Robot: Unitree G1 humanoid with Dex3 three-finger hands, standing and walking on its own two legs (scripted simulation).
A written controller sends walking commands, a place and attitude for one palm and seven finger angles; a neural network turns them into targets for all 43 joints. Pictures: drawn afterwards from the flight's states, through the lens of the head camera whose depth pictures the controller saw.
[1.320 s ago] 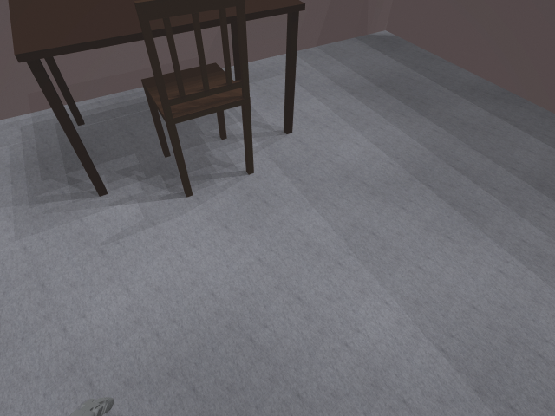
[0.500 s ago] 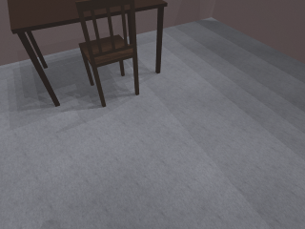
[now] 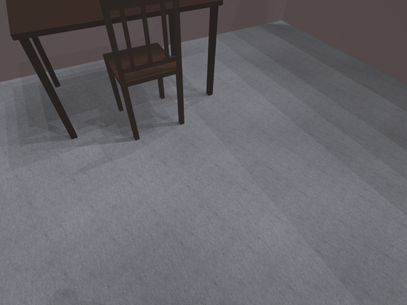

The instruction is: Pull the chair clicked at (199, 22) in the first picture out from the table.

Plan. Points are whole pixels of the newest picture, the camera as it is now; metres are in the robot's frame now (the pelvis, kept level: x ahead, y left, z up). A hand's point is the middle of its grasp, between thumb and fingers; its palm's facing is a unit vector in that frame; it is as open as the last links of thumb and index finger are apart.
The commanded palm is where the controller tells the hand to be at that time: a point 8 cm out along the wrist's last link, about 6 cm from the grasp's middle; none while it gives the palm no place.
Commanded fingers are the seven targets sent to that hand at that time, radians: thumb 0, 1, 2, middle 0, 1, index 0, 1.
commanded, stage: look at it before walking up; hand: left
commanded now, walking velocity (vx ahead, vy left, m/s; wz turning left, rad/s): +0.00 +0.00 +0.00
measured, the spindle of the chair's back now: (146, 36) +1.35 +0.38 -0.09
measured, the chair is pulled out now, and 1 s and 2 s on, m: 0.00 0.00 0.00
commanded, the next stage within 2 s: walk to a spot facing it in 0.32 s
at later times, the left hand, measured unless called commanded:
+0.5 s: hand out of the picture +0.08 +0.25 -0.16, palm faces -0.02 -0.94 -0.33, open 7.4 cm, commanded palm none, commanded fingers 0.00 0.90 0.90 -0.20 -0.30 -0.20 -0.30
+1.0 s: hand out of the picture +0.06 +0.14 -0.17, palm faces -0.08 -0.98 -0.15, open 7.4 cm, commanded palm none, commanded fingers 0.00 0.90 0.90 -0.20 -0.30 -0.20 -0.30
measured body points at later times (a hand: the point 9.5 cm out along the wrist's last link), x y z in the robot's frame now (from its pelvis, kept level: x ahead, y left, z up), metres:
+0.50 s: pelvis +0.01 +0.00 +0.00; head +0.02 +0.01 +0.45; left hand +0.08 +0.30 -0.14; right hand +0.10 -0.29 -0.13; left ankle +0.00 +0.12 -0.74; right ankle +0.00 -0.12 -0.74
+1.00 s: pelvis +0.14 -0.02 -0.01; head +0.16 -0.02 +0.44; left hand +0.07 +0.19 -0.16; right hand +0.16 -0.27 -0.16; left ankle +0.22 +0.09 -0.68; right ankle +0.02 -0.11 -0.74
